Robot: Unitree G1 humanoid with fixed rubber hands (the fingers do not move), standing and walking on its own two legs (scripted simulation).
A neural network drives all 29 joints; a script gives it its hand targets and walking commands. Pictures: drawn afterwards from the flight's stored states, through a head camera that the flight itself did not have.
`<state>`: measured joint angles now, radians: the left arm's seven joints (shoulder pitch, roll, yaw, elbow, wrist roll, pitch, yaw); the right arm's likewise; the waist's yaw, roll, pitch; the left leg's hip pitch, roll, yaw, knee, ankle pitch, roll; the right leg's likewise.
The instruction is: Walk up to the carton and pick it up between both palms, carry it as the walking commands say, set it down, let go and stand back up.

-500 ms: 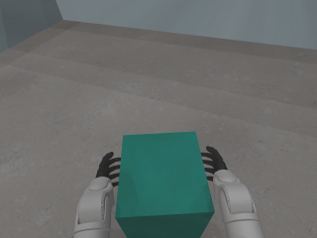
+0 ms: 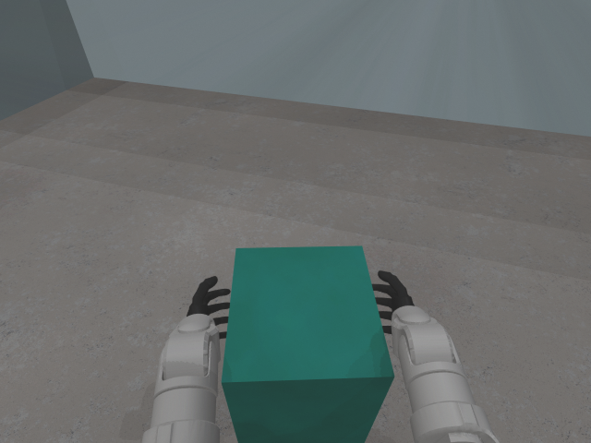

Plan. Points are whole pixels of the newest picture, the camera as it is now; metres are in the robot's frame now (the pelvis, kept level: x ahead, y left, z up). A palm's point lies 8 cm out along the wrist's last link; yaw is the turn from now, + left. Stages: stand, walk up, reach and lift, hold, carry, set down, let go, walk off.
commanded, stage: set down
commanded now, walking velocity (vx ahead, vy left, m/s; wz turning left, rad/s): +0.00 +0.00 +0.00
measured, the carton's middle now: (300, 348) +0.29 +0.05 -0.05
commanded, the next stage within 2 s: none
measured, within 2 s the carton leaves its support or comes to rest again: neither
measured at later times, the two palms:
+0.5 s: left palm (227, 343) +0.28 +0.16 -0.03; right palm (407, 331) +0.33 -0.12 -0.04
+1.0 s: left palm (229, 355) +0.31 +0.18 -0.13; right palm (384, 346) +0.36 -0.10 -0.14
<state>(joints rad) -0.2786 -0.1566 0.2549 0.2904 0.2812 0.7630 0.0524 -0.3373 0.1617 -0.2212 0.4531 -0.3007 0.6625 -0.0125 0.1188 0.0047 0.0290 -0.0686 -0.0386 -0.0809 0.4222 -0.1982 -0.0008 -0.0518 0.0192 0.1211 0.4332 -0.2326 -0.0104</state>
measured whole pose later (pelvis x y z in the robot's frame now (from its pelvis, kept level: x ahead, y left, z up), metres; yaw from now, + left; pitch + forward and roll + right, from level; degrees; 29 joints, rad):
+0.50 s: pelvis -0.03 -0.02 -0.02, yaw +0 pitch +5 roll +1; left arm -0.47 -0.22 0.49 0.52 0.37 0.42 0.04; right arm -0.55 0.14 -0.40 0.70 -0.37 0.36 -0.01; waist 0.11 -0.01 0.05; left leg -0.47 -0.03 -0.10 0.60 -0.21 -0.04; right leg -0.47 0.07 0.13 0.65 -0.25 0.00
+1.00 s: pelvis -0.03 -0.02 -0.07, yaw +1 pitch +27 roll +0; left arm -0.52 -0.18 0.46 0.48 0.27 0.25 0.03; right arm -0.59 0.14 -0.34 0.63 -0.26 0.21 -0.05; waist 0.10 -0.03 -0.10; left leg -1.10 -0.06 -0.11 0.93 -0.30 -0.04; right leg -1.08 0.09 0.12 0.95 -0.34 0.02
